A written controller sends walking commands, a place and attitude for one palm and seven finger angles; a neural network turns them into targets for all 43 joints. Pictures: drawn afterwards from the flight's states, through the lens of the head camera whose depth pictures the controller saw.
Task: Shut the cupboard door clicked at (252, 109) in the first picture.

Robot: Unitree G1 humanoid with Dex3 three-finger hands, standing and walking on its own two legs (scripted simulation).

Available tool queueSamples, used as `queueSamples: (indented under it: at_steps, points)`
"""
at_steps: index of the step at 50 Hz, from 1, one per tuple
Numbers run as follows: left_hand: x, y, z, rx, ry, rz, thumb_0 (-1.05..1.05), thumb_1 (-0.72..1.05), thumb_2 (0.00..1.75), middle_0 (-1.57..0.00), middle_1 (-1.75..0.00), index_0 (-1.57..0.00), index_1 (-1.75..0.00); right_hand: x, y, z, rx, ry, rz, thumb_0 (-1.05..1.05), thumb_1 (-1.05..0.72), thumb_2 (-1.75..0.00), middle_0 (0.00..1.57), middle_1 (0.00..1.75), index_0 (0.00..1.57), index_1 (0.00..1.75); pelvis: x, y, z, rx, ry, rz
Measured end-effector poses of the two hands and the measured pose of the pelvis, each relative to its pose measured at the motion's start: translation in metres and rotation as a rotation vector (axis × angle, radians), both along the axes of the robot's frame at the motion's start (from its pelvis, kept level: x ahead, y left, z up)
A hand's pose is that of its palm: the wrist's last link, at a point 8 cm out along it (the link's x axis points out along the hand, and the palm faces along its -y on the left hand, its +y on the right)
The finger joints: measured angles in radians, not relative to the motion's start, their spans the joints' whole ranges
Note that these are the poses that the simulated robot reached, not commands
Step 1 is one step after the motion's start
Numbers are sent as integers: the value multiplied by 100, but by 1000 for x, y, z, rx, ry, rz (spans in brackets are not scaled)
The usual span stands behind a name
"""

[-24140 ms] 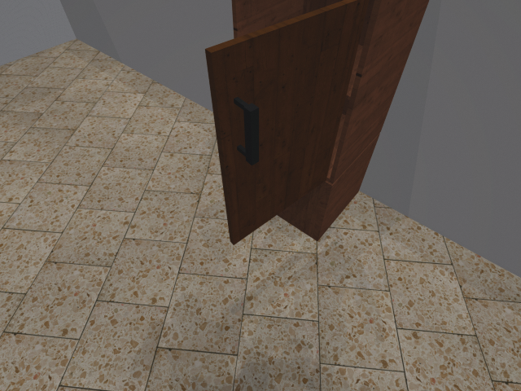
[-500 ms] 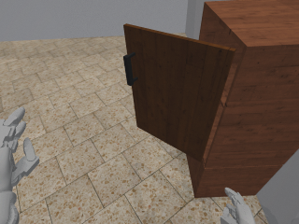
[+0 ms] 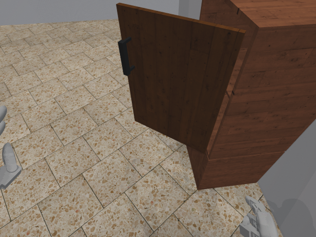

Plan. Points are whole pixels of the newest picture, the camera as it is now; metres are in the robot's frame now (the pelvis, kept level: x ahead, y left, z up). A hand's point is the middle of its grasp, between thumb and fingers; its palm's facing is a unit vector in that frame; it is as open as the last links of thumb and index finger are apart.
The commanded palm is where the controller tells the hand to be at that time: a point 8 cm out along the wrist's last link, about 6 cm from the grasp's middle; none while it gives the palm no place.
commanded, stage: step back with the hand held close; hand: left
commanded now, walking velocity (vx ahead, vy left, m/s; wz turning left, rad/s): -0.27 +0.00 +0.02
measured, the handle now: (127, 56) +0.71 +0.16 +0.09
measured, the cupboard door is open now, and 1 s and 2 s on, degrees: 52 52 52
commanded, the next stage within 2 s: stop stepping back and stand still in 1.16 s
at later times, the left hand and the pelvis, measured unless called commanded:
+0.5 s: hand out of the picture +0.12 +0.26 +0.17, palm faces +0.51 -0.75 -0.43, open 7.4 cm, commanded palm +0.05 +0.30 +0.18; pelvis -0.08 -0.01 -0.02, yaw +2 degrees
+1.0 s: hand out of the picture +0.02 +0.28 +0.19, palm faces +0.60 -0.66 -0.45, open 7.4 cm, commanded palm -0.04 +0.29 +0.18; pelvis -0.14 -0.02 -0.02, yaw +6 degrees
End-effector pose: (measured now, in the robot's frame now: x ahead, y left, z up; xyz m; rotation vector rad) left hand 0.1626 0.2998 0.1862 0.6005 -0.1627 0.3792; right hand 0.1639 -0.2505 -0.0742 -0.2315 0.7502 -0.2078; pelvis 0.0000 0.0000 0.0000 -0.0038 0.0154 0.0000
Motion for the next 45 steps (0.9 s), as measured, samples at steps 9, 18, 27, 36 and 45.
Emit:
queueSamples:
  at_steps: [9, 18, 27, 36, 45]
  points:
    - [-38, 9, -3, 2, -93, 19, 2, 89, 90, -21, -30, -21, -31, -35, 13, 1, -4, -38, 27, 1, -90, -90, 20, 30, 21, 30, -33, 2, -9, -3, -18, -1]
    - [-71, 4, -13, -16, -171, 47, 2, 89, 90, -21, -30, -21, -31, -74, 12, -13, -10, -13, 61, 1, -90, -90, 20, 30, 21, 30, -61, -3, -19, -12, -39, 17]
    - [-90, -3, 0, 53, -227, 5, 2, 89, 90, -21, -30, -21, -31, -103, 3, -16, -26, 4, 62, 1, -90, -90, 20, 30, 21, 30, -82, -8, -22, -10, -37, 57]
    - [-124, -1, -4, 64, -211, 64, 2, 89, 90, -21, -30, -21, -31, -107, -2, -25, -15, -1, 94, 1, -90, -90, 20, 30, 21, 30, -101, -12, -27, 12, -38, 68]
    - [-158, -1, 6, 70, -250, 37, 2, 89, 90, -21, -30, -21, -31, -120, 13, -14, -17, -37, 124, 1, -90, -90, 20, 30, 21, 30, -131, -13, -24, -50, -33, 150]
